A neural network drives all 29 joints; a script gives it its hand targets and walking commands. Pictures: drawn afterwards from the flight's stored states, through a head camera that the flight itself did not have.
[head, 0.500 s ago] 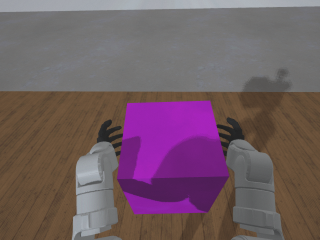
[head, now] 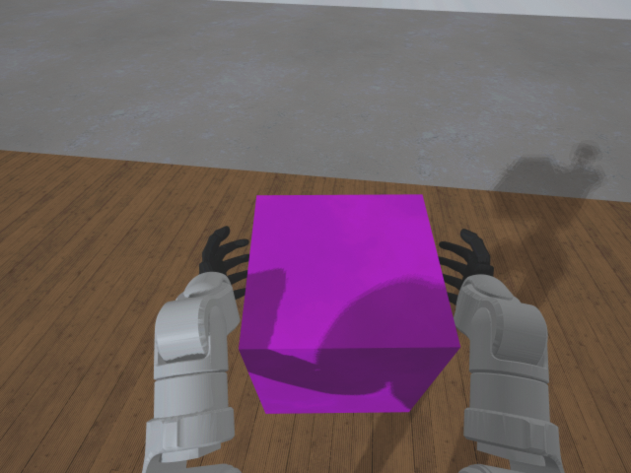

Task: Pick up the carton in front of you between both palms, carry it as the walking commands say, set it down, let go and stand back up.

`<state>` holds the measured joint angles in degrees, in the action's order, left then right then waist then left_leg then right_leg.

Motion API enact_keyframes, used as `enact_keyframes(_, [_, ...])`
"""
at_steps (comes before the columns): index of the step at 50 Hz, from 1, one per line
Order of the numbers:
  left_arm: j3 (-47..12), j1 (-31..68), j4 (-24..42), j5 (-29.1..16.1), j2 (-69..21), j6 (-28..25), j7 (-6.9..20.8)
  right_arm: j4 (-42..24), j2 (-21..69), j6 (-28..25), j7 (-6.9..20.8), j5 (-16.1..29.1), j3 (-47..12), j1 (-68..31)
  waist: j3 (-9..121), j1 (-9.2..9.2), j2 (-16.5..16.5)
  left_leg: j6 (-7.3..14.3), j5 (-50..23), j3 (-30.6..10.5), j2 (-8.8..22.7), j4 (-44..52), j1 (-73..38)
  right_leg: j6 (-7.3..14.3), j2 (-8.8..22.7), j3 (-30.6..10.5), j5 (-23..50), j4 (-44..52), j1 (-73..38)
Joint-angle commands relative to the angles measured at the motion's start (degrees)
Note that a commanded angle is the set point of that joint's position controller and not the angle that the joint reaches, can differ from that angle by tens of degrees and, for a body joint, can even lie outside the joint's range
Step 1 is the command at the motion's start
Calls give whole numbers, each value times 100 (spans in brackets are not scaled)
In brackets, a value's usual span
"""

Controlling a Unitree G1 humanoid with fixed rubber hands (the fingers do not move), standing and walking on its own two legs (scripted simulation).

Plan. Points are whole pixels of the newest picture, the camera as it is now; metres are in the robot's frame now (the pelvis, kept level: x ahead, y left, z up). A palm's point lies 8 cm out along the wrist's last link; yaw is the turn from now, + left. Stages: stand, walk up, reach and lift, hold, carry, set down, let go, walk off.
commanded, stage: carry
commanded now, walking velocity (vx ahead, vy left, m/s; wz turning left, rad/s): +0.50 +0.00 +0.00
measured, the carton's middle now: (338, 311) +0.34 +0.02 +0.04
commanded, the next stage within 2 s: none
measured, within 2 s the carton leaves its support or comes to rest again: neither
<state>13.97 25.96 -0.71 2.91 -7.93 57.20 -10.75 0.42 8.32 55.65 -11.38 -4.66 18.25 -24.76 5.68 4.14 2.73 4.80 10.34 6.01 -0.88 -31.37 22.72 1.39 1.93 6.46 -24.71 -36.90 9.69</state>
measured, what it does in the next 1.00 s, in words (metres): goes down: right foot 0.03 m lower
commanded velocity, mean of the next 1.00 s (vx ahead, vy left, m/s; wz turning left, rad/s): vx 0.50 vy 0.00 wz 0.00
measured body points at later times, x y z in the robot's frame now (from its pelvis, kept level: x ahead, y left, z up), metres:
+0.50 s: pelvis +0.26 -0.01 -0.04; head +0.26 -0.01 +0.41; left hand +0.59 +0.16 +0.07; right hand +0.59 -0.16 +0.06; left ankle +0.05 +0.08 -0.72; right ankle +0.37 -0.07 -0.76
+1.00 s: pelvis +0.54 +0.01 -0.04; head +0.55 +0.01 +0.41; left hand +0.86 +0.19 +0.06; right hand +0.88 -0.13 +0.05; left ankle +0.68 +0.10 -0.76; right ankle +0.37 -0.07 -0.76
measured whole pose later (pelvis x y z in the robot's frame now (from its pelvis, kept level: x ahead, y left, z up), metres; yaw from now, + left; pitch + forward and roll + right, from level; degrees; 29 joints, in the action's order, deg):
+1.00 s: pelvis +0.54 +0.01 -0.04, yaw +1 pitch +5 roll -1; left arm 11.2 20.4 5.3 1.2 -8.6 51.7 -11.0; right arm -7.2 7.1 52.0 -12.1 -2.1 13.9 -19.1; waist 4.5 4.0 -0.8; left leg 4.6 -4.2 5.4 0.3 -27.8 31.8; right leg 3.3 -3.2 3.8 -24.5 -28.4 3.2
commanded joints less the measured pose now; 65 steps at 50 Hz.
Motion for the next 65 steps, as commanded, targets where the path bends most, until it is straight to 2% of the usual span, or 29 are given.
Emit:
enact_keyframes(1, [-3499,3032,290,-1028,-4493,-139,10,-4,3810,-8,-33,520,-3047,-2560,2209,-710,-1498,900,-713,-3155,1905,908,-3457,-139,-135,151,1034,-2651,2301])
enact_keyframes(2, [-3473,3129,241,-1044,-4508,-135,7,-47,3824,3,-38,532,-3065,-2603,2016,-701,-1619,1211,-1274,-3839,2112,917,-3714,-16,-422,-402,-658,-3302,3340])
enact_keyframes(3, [-3454,3152,187,-1037,-4636,-145,23,-231,3899,-15,-20,607,-3226,-2811,1927,-743,-1267,1289,-1509,-3667,2102,749,-3591,111,-172,-736,-716,-3679,3648])
enact_keyframes(5, [-3293,3108,195,-933,-4719,-191,60,-578,4230,-85,77,892,-3585,-3306,1629,-712,-445,1002,-1299,-2911,1846,799,-2908,123,118,-823,-269,-3266,3679])
enact_keyframes(7, [-3187,3011,267,-793,-4712,-268,48,-890,4471,-207,187,1226,-3925,-3643,1599,-610,-698,796,-1192,-2378,1568,1004,-2425,0,155,-694,261,-2748,3324])
enact_keyframes(10, [-3182,2882,510,-667,-4466,-395,-23,-1069,4391,-324,219,1414,-4111,-3491,1626,-681,-897,829,-1831,-2033,1460,1023,-2520,-59,74,-525,694,-2126,3379])
enact_keyframes(15, [-3185,2448,796,-655,-3976,-395,-98,-1043,4002,-288,116,1371,-4094,-2789,1498,-870,-931,712,-2988,-1498,1174,809,-2931,42,-23,-337,1932,-673,3422])
enact_keyframes(19, [-3142,2247,721,-596,-3825,-291,-55,-829,3926,-205,86,1191,-4040,-2464,1205,-952,-940,492,-3053,-1101,938,667,-2851,190,-201,-105,2864,626,2743])
enact_keyframes(21, [-3112,2294,669,-612,-3788,-258,-12,-758,3955,-172,77,1118,-4024,-2501,1161,-785,-1031,321,-3228,-954,957,359,-2683,339,-248,-91,3074,1051,2010])
enact_keyframes(23, [-3017,2140,480,-578,-3719,-258,3,-669,3995,-128,65,1053,-4006,-2562,1573,-336,-794,39,-3539,-459,738,-980,-2307,385,-425,211,3065,1419,412])
enact_keyframes(24, [-2957,2043,396,-507,-3724,-260,7,-602,3960,-116,49,1016,-3978,-2626,1899,-94,-405,-113,-2220,-236,534,-2167,-1431,325,-63,-213,2925,1154,-746])
enact_keyframes(25, [-2853,1905,256,-441,-3615,-253,-2,-524,3987,-86,23,979,-3964,-2681,2103,-94,469,-223,555,-76,143,-3235,-226,328,1093,-1688,4096,484,-1681])
enact_keyframes(26, [-2876,2150,262,-494,-3484,-282,-67,-328,4096,-80,25,974,-3879,-2423,2529,-140,1649,-331,2195,-476,-552,-4766,1475,1404,1993,-3911,3033,1055,-2685])
enact_keyframes(27, [-3042,2048,197,-600,-3797,-310,-57,-441,4089,-110,3,961,-3843,-2589,2352,-79,1180,-177,1992,-797,-192,-5017,1917,1426,1923,-4108,2120,1312,-2441])
enact_keyframes(29, [-3292,2599,458,-864,-4346,-423,78,-401,4486,-220,11,926,-3718,-2921,1923,-138,176,-155,1530,-802,85,-4576,1873,1205,1528,-3273,2236,1446,-1459])
enact_keyframes(30, [-3466,2901,605,-999,-4588,-497,153,-346,4629,-283,31,855,-3660,-2915,1821,-203,9,-156,1362,-811,223,-4239,1800,1155,1454,-2982,2167,1537,-1074])
enact_keyframes(33, [-3742,3117,774,-1189,-4805,-723,272,-330,4714,-486,74,749,-3724,-2771,1874,-281,142,-210,1054,-689,370,-3562,1589,1189,1334,-2473,2137,1691,-672])
enact_keyframes(36, [-3792,2731,762,-1147,-4635,-831,256,-397,4549,-632,59,724,-3804,-2524,1877,-200,140,-292,638,-603,474,-2939,2058,1306,1333,-2135,3146,1605,-1066])
enact_keyframes(41, [-3769,2292,918,-1074,-4285,-864,165,-753,4240,-678,33,847,-3903,-2374,1624,-21,231,-298,-548,-347,394,-1690,2272,1022,950,-1447,4516,1438,-1608])
enact_keyframes(47, [-3597,2015,988,-1002,-3701,-671,-27,-986,3600,-437,-54,903,-3766,-2255,1142,214,352,-83,-1560,106,-12,183,1410,785,609,-960,4933,1198,-1736])
enact_keyframes(49, [-3560,2038,925,-986,-3614,-561,-71,-928,3411,-329,-75,873,-3619,-2179,1181,4,470,79,-1616,151,-96,634,553,614,628,-847,5340,703,-1570])
enact_keyframes(51, [-3574,2189,885,-1011,-3589,-444,-89,-747,3259,-238,-107,780,-3421,-1975,1702,-515,190,87,-1765,216,-79,866,-1312,308,352,-357,4948,-896,-888])
enact_keyframes(52, [-3560,2306,894,-1023,-3577,-390,-106,-694,3154,-190,-110,714,-3318,-1863,2149,-603,-411,51,-2544,-775,806,253,-2596,167,225,-300,2891,-2144,234])
enact_keyframes(53, [-3562,2324,820,-1070,-3731,-312,-110,-613,2980,-150,-162,627,-3189,-2038,2559,-579,-1536,941,-3672,-3107,2322,-92,-4143,-20,-538,-417,-309,-3486,2213])
enact_keyframes(54, [-3492,2366,835,-1128,-3666,-276,-112,-561,3108,-138,-192,716,-3268,-1972,2683,-816,-1860,1479,-2095,-4060,2412,384,-4362,32,-663,-734,-865,-4508,3235])
enact_keyframes(55, [-3475,2620,864,-1171,-3829,-261,-113,-586,3306,-144,-156,794,-3349,-2055,2299,-811,-1489,1316,-1417,-3815,2093,608,-3849,197,-392,-883,-608,-4488,3594])
enact_keyframes(57, [-3286,2741,734,-1010,-4144,-287,-96,-837,3884,-183,5,1142,-3702,-2726,1797,-634,-503,918,-1320,-2950,1760,867,-2633,195,-41,-901,15,-3666,3272])
enact_keyframes(60, [-3132,2614,564,-692,-4285,-382,-58,-1009,4280,-328,181,1423,-4027,-3230,1746,-517,-695,781,-1190,-2255,1527,1175,-1890,58,86,-723,425,-2929,2782])
enact_keyframes(65, [-3299,2505,708,-689,-4205,-540,-54,-1030,4181,-441,183,1395,-4097,-2911,1729,-683,-784,639,-2984,-1643,1345,987,-2709,-20,140,-497,1339,-1942,3584])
